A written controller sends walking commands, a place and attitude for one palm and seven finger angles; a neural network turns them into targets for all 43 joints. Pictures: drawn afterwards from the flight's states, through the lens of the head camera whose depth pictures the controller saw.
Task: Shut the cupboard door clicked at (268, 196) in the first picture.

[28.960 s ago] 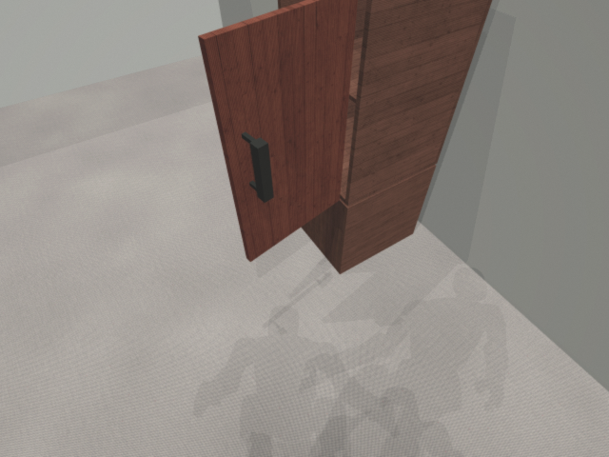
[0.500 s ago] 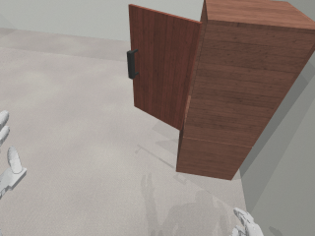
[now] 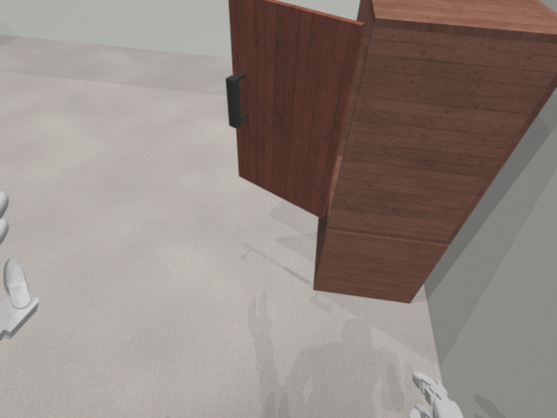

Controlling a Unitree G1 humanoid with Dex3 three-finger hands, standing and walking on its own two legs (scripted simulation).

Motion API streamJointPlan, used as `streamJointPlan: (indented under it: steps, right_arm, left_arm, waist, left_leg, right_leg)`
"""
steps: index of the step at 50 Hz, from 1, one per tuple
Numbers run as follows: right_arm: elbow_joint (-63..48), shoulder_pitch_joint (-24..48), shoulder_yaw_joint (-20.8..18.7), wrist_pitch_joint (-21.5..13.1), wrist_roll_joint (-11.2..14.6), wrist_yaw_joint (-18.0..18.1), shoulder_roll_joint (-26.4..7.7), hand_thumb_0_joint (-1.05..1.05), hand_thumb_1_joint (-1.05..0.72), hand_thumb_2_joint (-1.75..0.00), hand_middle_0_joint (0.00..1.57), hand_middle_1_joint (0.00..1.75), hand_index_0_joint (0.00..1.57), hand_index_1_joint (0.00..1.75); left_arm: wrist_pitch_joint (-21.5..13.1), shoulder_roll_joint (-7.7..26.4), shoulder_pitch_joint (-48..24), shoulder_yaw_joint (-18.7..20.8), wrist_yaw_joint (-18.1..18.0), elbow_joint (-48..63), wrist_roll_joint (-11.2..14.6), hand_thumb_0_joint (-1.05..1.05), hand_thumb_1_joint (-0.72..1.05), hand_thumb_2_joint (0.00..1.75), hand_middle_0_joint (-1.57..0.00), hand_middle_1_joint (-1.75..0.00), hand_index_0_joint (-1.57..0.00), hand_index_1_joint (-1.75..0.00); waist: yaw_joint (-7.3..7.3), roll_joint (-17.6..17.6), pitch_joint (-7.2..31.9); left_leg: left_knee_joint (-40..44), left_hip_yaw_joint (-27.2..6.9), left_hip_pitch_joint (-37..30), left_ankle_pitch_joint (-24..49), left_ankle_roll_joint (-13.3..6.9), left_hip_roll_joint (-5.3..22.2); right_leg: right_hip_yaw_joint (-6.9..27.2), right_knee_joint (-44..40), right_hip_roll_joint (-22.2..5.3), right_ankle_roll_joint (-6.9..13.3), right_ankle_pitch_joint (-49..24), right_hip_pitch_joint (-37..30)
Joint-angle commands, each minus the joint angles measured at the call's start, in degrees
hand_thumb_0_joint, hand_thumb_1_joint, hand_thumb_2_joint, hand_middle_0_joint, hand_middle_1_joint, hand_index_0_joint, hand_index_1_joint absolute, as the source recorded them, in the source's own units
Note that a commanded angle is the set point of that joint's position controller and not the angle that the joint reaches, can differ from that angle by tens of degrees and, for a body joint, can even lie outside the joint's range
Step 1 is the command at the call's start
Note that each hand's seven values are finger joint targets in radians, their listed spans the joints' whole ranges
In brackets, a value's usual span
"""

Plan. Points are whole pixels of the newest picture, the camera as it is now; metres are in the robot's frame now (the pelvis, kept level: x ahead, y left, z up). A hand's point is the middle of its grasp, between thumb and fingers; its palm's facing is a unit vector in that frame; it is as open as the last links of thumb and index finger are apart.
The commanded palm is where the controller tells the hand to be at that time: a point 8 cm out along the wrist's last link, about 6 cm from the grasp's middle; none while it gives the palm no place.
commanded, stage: stop stepping back and stand still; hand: left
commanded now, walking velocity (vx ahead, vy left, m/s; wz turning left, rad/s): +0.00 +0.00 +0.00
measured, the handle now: (238, 100) +0.93 +0.16 -0.02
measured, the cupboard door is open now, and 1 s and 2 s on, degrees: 63 63 63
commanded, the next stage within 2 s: let the arm hang, fingers relaxed in 0.26 s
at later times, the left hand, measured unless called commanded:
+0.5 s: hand (91, 384) +0.17 +0.26 -0.03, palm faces +0.13 -0.89 -0.44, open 7.4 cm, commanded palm none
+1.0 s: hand out of the picture -0.06 +0.21 -0.17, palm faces +0.04 -0.97 -0.24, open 7.3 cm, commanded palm none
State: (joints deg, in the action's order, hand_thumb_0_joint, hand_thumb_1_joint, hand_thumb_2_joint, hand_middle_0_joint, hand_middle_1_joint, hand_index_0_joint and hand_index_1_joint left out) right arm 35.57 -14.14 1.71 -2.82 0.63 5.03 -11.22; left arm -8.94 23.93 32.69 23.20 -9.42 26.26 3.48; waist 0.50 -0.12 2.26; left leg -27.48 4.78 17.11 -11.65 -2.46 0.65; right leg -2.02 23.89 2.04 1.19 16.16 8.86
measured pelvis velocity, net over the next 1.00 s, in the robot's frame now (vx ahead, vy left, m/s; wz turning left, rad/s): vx -0.02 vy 0.01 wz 0.01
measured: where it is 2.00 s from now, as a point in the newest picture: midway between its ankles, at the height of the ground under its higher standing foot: outside the picture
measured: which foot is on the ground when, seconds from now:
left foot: down 0.00-1.00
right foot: down 0.00-1.00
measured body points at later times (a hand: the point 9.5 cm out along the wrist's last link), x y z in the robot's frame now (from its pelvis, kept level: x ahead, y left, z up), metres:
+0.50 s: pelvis -0.02 +0.02 -0.01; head -0.02 -0.01 +0.44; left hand +0.16 +0.31 +0.00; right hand +0.15 -0.24 -0.12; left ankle +0.03 +0.09 -0.74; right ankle -0.04 -0.10 -0.74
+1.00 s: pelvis -0.02 +0.01 +0.00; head -0.01 +0.01 +0.45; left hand -0.06 +0.26 -0.15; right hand -0.01 -0.23 -0.16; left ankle +0.03 +0.09 -0.74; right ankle -0.04 -0.10 -0.74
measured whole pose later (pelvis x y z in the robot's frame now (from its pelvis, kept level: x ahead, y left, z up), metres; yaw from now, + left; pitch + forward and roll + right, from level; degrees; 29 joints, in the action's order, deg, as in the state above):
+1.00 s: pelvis -0.02 +0.01 +0.00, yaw +1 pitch -1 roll -1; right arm 62.3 -16.5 0.1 1.5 -0.5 1.5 -11.2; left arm 1.1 11.8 20.6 0.5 -1.1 -63.8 -0.5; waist -0.2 1.4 -1.8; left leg -24.4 4.6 14.9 -8.9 -3.5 -0.8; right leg -2.4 23.1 0.7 0.7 14.7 7.5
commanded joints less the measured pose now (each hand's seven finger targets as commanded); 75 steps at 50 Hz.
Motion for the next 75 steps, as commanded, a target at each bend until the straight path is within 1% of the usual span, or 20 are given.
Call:
streamJointPlan:
  steps: [1,6,7,9,17,18,19,20,21,23,26,28,30,32,36,40,45,51,58,75]
  right_arm:
    - [-9.24,6.34,-2.75,-3.84,-0.31,0.75,-7.51,0.0,-0.9,-0.9,0.2,0.3,0.2,0.3]
    - [-9.05,6.51,-2.79,-4.03,-0.39,0.73,-7.45,0.0,-0.9,-0.9,0.2,0.3,0.2,0.3]
    - [-8.93,6.82,-2.87,-4.2,-0.53,0.76,-7.61,0.0,-0.9,-0.9,0.2,0.3,0.2,0.3]
    - [-8.96,6.58,-2.74,-4.18,-0.42,0.65,-7.35,0.0,-0.9,-0.9,0.2,0.3,0.2,0.3]
    - [-8.84,6.79,-3.01,-4.38,-0.48,0.71,-7.56,0.0,-0.9,-0.9,0.2,0.3,0.2,0.3]
    - [2.7,11.08,-4.72,-7.61,0.4,-4.76,-17.91,0.0,-0.9,-0.9,0.2,0.3,0.2,0.3]
    - [3.08,6.59,-5.29,-3.9,0.29,-4.93,-15.79,0.0,-0.9,-0.9,0.2,0.3,0.2,0.3]
    - [2.07,5.45,-5.12,-2.95,0.14,-4.76,-15.06,0.0,-0.9,-0.9,0.2,0.3,0.2,0.3]
    - [3.09,4.68,-4.71,-2.35,-0.44,-4.95,-14.69,0.0,-0.9,-0.9,0.2,0.3,0.2,0.3]
    - [3.63,4.89,-3.96,-0.83,-0.91,-4.89,-15.14,0.0,-0.9,-0.9,0.2,0.3,0.2,0.3]
    - [5.22,5.33,-3.22,0.61,-1.52,-4.87,-14.41,0.0,-0.9,-0.9,0.2,0.3,0.2,0.3]
    - [7.28,4.18,-2.9,1.66,-1.87,-4.98,-12.83,0.0,-0.9,-0.9,0.2,0.3,0.2,0.3]
    - [9.45,3.31,-2.29,2.36,-2.06,-4.91,-11.04,0.0,-0.9,-0.9,0.2,0.3,0.2,0.3]
    - [11.73,2.96,-2.15,2.56,-2.02,-4.75,-10.76,0.0,-0.9,-0.9,0.2,0.3,0.2,0.3]
    - [16.09,1.42,-2.34,2.74,-1.93,-3.96,-8.17,0.0,-0.9,-0.9,0.2,0.3,0.2,0.3]
    - [19.58,-1.14,-2.76,2.77,-1.43,-3.33,-8.27,0.0,-0.9,-0.9,0.2,0.3,0.2,0.3]
    - [22.99,-3.58,-3.19,2.85,-1.25,-2.95,-8.29,0.0,-0.9,-0.9,0.2,0.3,0.2,0.3]
    - [25.22,-4.35,-3.41,2.67,-1.31,-2.9,-8.11,0.0,-0.9,-0.9,0.2,0.3,0.2,0.3]
    - [26.64,-3.57,-3.15,2.59,-1.25,-3.04,-6.36,0.0,-0.9,-0.9,0.2,0.3,0.2,0.3]
    - [27.67,-3.63,-2.74,2.01,-1.27,-2.65,-5.5,0.0,-0.9,-0.9,0.2,0.3,0.2,0.3]
  left_arm:
    - [-3.65,9.52,-3.4,6.41,-1.18,10.71,-0.4,0.0,0.9,0.9,-0.2,-0.3,-0.2,-0.3]
    - [-4.0,9.13,-4.1,6.13,-1.17,10.86,-0.66,0.0,0.9,0.9,-0.2,-0.3,-0.2,-0.3]
    - [-3.89,10.42,-3.93,7.3,-1.22,10.62,-0.69,0.0,0.9,0.9,-0.2,-0.3,-0.2,-0.3]
    - [-3.98,9.01,-4.34,5.94,-1.12,10.57,-0.8,0.0,0.9,0.9,-0.2,-0.3,-0.2,-0.3]
    - [-3.94,9.52,-5.31,6.34,-1.23,10.44,-1.02,0.0,0.9,0.9,-0.2,-0.3,-0.2,-0.3]
    - [4.27,-0.95,-6.57,-18.04,7.1,-32.34,-4.62,0.0,0.9,0.9,-0.2,-0.3,-0.2,-0.3]
    - [9.03,-1.14,-7.26,-17.09,8.35,-33.83,-4.17,0.0,0.9,0.9,-0.2,-0.3,-0.2,-0.3]
    - [10.26,-1.92,-7.76,-17.47,8.63,-32.83,-4.06,0.0,0.9,0.9,-0.2,-0.3,-0.2,-0.3]
    - [9.92,-2.53,-9.62,-17.85,8.8,-34.97,-4.22,0.0,0.9,0.9,-0.2,-0.3,-0.2,-0.3]
    - [9.46,-1.7,-12.0,-18.49,9.06,-40.69,-4.65,0.0,0.9,0.9,-0.2,-0.3,-0.2,-0.3]
    - [9.17,-0.77,-14.64,-19.41,9.02,-50.2,-4.98,0.0,0.9,0.9,-0.2,-0.3,-0.2,-0.3]
    - [9.32,-1.28,-15.62,-20.45,8.66,-56.64,-4.87,0.0,0.9,0.9,-0.2,-0.3,-0.2,-0.3]
    - [9.57,-2.5,-16.1,-21.36,8.4,-61.98,-4.62,0.0,0.9,0.9,-0.2,-0.3,-0.2,-0.3]
    - [9.46,-2.41,-14.84,-21.51,8.18,-67.09,-4.58,0.0,0.9,0.9,-0.2,-0.3,-0.2,-0.3]
    - [9.15,-4.53,-11.81,-20.97,8.07,-75.7,-4.3,0.0,0.9,0.9,-0.2,-0.3,-0.2,-0.3]
    - [8.77,-4.7,-11.89,-21.4,8.18,-81.48,-4.1,0.0,0.9,0.9,-0.2,-0.3,-0.2,-0.3]
    - [8.76,-5.87,-11.68,-21.84,8.04,-86.25,-4.19,0.0,0.9,0.9,-0.2,-0.3,-0.2,-0.3]
    - [8.72,-6.55,-10.78,-21.98,7.77,-88.76,-4.29,0.0,0.9,0.9,-0.2,-0.3,-0.2,-0.3]
    - [8.64,-6.91,-10.91,-22.05,7.55,-89.62,-4.38,0.0,0.9,0.9,-0.2,-0.3,-0.2,-0.3]
    - [8.3,-7.72,-12.33,-21.86,7.35,-90.02,-4.13,0.0,0.9,0.9,-0.2,-0.3,-0.2,-0.3]
  waist:
    - [-0.03,4.51,2.8]
    - [0.07,4.79,2.43]
    - [-0.04,4.53,2.4]
    - [0.1,4.8,1.87]
    - [0.0,5.16,2.59]
    - [0.54,5.0,-4.55]
    - [0.42,4.44,1.25]
    - [0.46,5.32,0.92]
    - [0.14,3.78,1.66]
    - [-0.34,-3.44,0.96]
    - [-0.36,-11.71,0.34]
    - [0.22,-10.19,0.55]
    - [0.55,-3.74,0.39]
    - [-0.13,3.35,0.53]
    - [-0.89,11.39,0.91]
    - [-0.4,8.05,-0.54]
    - [-0.07,1.8,-5.96]
    - [-0.21,-2.78,-6.07]
    - [-0.34,-1.57,-7.58]
    - [-0.21,1.79,-5.94]
  left_leg:
    - [8.58,-9.12,-1.22,-0.62,0.81,6.44]
    - [9.5,-9.57,-0.49,-4.25,0.95,5.96]
    - [9.44,-9.45,-0.62,-4.91,1.03,5.8]
    - [9.41,-9.4,-0.63,-5.39,1.03,5.74]
    - [9.32,-9.05,-1.84,-4.43,1.33,5.48]
    - [-1.38,-8.98,2.12,12.84,0.71,6.35]
    - [-1.86,-6.84,-3.86,14.99,1.56,6.53]
    - [-1.94,-6.89,-4.09,12.89,1.24,6.85]
    - [-1.07,-8.68,-2.03,11.33,0.26,7.65]
    - [0.75,-11.62,0.22,10.75,-1.16,8.35]
    - [0.68,-12.03,0.12,5.99,-1.14,6.18]
    - [-0.88,-10.35,-3.44,6.77,-0.45,4.49]
    - [0.58,-9.82,-4.99,6.9,-0.06,4.22]
    - [3.19,-10.55,-4.3,6.8,-0.17,5.06]
    - [6.11,-10.56,-2.96,1.74,-0.24,5.09]
    - [6.75,-10.73,-4.45,1.34,-0.11,5.63]
    - [9.63,-11.16,-4.15,-3.28,-0.35,6.24]
    - [11.23,-10.98,-5.35,-4.56,-0.64,6.47]
    - [11.28,-9.47,-6.01,-1.72,-0.39,6.01]
    - [10.27,-8.37,-8.66,6.05,0.09,5.85]
  right_leg:
    - [3.94,-3.37,-3.7,-0.94,-6.1,0.2]
    - [3.77,-4.23,-3.74,-0.71,-3.86,0.36]
    - [3.98,-4.73,-3.87,-0.67,-3.37,0.67]
    - [4.18,-4.91,-3.87,-0.56,-3.07,1.2]
    - [3.99,-5.14,-3.77,-0.51,-3.86,1.29]
    - [0.8,1.98,-7.73,0.58,-11.65,7.79]
    - [4.72,0.36,-8.24,1.18,-10.03,8.33]
    - [3.97,0.78,-7.81,1.07,-6.1,9.63]
    - [2.8,3.28,-6.61,1.33,-1.74,9.89]
    - [2.68,4.98,-5.14,1.28,0.52,7.72]
    - [6.16,1.44,-7.08,2.35,0.43,7.42]
    - [7.75,0.01,-8.83,3.38,0.16,9.58]
    - [7.91,-0.52,-8.58,3.03,-0.19,9.22]
    - [6.88,-0.34,-7.36,2.09,-0.84,6.1]
    - [6.06,-2.27,-7.03,2.46,-2.3,1.55]
    - [6.07,-4.85,-7.35,2.76,-2.4,1.7]
    - [5.75,-6.53,-7.01,2.63,0.21,4.26]
    - [5.8,-6.31,-6.84,2.2,0.43,4.72]
    - [6.09,-6.8,-7.26,1.84,-0.86,5.6]
    - [6.02,-7.43,-7.48,1.58,-5.39,2.53]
